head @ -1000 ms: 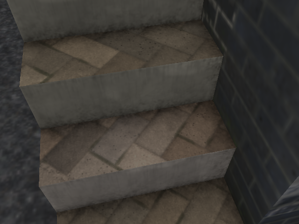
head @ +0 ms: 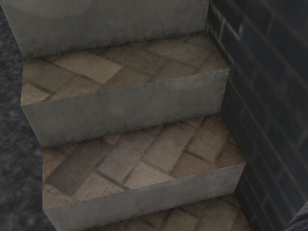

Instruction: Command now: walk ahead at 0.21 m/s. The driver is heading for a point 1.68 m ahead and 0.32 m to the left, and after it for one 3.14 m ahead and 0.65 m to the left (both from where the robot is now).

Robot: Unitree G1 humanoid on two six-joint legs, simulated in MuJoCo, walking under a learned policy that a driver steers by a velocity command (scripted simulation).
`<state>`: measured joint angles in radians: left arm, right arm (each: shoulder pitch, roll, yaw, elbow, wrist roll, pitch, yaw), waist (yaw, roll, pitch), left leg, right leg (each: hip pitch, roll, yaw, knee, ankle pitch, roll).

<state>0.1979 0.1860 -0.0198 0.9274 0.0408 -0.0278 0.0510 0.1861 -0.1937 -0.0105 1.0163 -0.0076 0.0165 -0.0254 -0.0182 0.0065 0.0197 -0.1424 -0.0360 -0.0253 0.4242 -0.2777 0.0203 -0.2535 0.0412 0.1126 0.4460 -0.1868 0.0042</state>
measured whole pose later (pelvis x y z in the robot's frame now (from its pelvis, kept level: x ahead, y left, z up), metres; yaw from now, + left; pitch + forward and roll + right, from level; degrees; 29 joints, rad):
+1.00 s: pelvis +0.04 -0.01 +0.00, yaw +1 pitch +0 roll +0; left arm 0.11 0.20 -0.05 0.92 0.03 -0.07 0.02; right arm 0.15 -0.19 -0.02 1.00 -0.01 -0.01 -0.01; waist -0.03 0.00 0.00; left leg -0.06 -0.01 -0.03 0.38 -0.31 0.01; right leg -0.19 0.05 0.08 0.43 -0.24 -0.02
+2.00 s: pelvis -0.01 -0.02 +0.00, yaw +0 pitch +1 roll +1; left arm 0.21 0.21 -0.01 0.98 0.03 -0.03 0.03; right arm 0.25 -0.20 -0.02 1.06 -0.01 0.03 -0.05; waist -0.02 0.00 0.02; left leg -0.17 -0.01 -0.03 0.42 -0.26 -0.01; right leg -0.29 0.05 0.09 0.45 -0.17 -0.02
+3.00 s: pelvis +0.05 -0.01 -0.01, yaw +1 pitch +1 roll +0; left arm 0.20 0.18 -0.01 0.95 0.02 -0.09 0.03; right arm 0.25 -0.18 -0.03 1.01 0.01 -0.02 -0.03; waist -0.03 0.01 -0.01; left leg -0.15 -0.01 -0.03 0.54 -0.40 0.01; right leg -0.25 0.06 0.07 0.56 -0.32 -0.03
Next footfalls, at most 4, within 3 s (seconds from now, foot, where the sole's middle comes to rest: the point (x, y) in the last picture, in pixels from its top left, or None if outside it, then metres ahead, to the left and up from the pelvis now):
none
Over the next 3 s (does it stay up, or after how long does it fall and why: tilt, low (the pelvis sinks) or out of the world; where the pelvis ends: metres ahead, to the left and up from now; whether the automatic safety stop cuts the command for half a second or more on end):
stays up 0.05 -0.01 -0.01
